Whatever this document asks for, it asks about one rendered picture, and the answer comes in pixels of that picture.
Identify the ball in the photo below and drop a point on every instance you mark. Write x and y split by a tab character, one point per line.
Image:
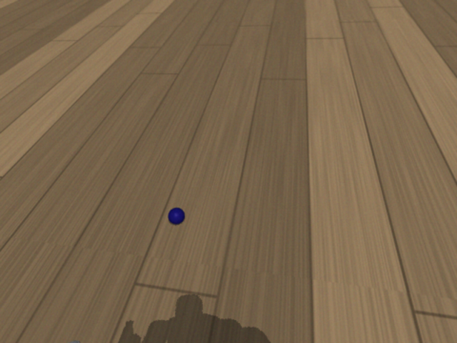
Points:
176	216

